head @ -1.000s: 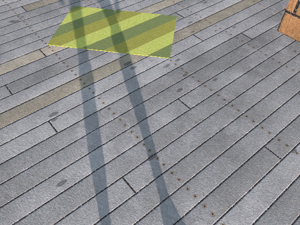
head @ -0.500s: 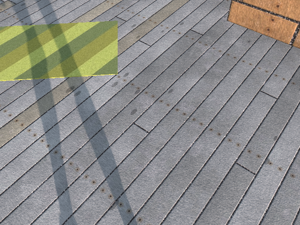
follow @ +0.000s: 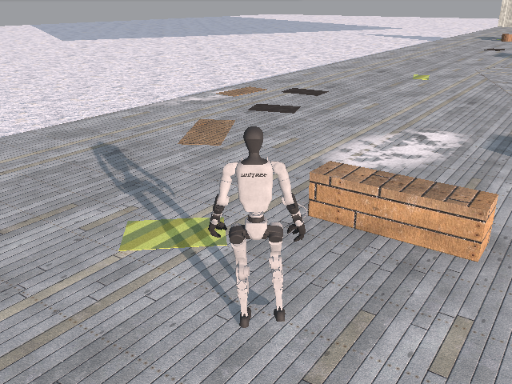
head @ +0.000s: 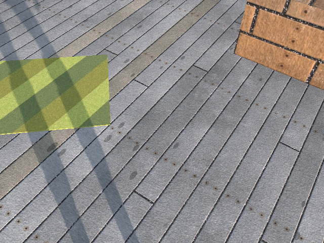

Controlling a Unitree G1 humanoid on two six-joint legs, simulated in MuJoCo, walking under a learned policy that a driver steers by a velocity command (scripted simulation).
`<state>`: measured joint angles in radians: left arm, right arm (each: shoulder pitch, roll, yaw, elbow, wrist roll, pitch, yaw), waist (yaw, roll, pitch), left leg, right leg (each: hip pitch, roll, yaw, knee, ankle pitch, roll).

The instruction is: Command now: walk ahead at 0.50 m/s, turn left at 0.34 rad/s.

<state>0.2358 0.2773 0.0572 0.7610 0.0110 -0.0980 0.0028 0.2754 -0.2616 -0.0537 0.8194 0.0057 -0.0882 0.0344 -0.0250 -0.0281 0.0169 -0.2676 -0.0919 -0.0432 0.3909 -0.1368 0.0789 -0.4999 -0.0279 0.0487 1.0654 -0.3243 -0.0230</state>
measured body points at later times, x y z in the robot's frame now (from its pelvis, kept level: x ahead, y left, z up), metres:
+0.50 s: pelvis +0.27 -0.03 +0.00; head +0.29 -0.03 +0.45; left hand +0.32 +0.27 -0.10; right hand +0.45 -0.27 -0.11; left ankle +0.21 +0.10 -0.66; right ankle +0.31 -0.13 -0.74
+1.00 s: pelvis +0.49 +0.13 +0.00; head +0.51 +0.16 +0.44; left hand +0.44 +0.43 -0.13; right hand +0.73 -0.04 -0.10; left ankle +0.48 +0.22 -0.74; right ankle +0.52 -0.03 -0.65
